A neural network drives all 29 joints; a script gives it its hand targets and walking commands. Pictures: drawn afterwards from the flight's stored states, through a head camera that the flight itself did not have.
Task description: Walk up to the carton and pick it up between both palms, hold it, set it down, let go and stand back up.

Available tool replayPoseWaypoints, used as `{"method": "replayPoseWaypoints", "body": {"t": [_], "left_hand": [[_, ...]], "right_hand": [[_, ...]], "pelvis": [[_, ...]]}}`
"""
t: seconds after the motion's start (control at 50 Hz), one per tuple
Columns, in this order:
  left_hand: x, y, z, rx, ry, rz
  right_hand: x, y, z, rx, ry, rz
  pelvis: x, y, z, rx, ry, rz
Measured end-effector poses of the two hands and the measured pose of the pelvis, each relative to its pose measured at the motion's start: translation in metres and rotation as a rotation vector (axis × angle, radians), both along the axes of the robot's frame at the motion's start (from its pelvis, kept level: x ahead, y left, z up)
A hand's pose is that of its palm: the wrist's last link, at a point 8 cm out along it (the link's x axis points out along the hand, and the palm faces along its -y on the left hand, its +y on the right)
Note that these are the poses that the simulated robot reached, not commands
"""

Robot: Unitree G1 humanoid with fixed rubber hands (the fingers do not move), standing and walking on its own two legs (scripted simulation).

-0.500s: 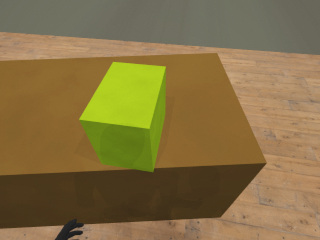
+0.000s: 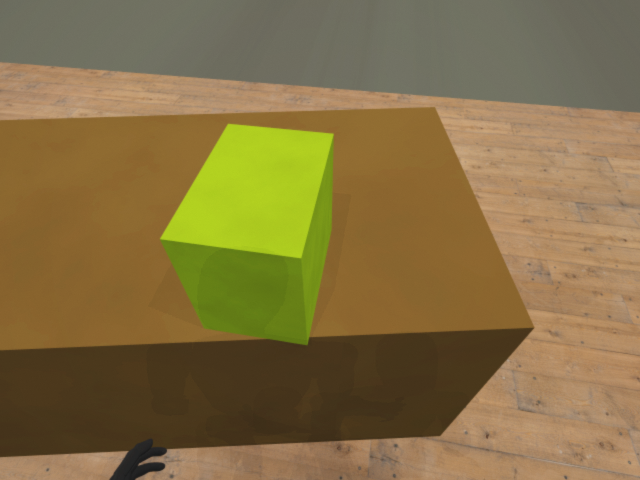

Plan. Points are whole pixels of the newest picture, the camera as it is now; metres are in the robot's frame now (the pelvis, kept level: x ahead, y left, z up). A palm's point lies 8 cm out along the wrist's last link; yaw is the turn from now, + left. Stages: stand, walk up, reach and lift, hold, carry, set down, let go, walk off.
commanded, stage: walk up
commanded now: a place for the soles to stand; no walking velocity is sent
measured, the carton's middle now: (267, 233) +0.48 +0.08 +0.02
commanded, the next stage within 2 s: none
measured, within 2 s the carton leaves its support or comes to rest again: neither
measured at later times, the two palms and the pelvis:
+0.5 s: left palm out of the picture +0.13 +0.26 -0.09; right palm out of the picture +0.06 -0.27 -0.10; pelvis -0.01 +0.01 +0.00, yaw -3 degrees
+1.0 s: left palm out of the picture +0.13 +0.27 -0.09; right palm out of the picture +0.06 -0.26 -0.11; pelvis -0.01 +0.02 -0.01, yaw -4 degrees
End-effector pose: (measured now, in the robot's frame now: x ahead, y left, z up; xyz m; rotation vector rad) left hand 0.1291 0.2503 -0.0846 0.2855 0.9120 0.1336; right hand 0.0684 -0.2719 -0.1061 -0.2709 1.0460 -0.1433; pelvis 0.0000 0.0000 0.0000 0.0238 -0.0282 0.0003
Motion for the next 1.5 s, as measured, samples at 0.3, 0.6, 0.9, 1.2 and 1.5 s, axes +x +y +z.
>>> {"method": "replayPoseWaypoints", "body": {"t": [0.3,0.6,0.9,1.2,1.5], "left_hand": [[0.005,-0.006,-0.005,-0.009,-0.03,-0.015],[0.004,0.012,-0.012,-0.021,-0.005,-0.051],[-0.002,0.015,-0.01,0.008,0.009,-0.056],[-0.02,0.047,-0.011,0.105,0.031,-0.045],[-0.02,0.138,-0.037,0.034,0.101,-0.048]], "right_hand": [[0.004,-0.01,-0.002,-0.016,-0.017,-0.013],[-0.015,0.01,0.007,-0.025,-0.019,-0.062],[-0.002,0.008,0.002,-0.012,-0.059,-0.075],[-0.027,0.009,-0.011,-0.065,0.055,-0.042],[-0.053,0.116,-0.001,-0.062,0.027,-0.116]], "pelvis": [[0.0,-0.004,-0.008,-0.006,-0.019,-0.008],[-0.008,0.014,-0.005,-0.015,-0.02,-0.056],[-0.008,0.016,-0.007,-0.008,-0.025,-0.072],[-0.015,0.038,-0.014,-0.03,-0.015,-0.065],[-0.012,0.12,-0.016,-0.029,-0.047,-0.096]]}}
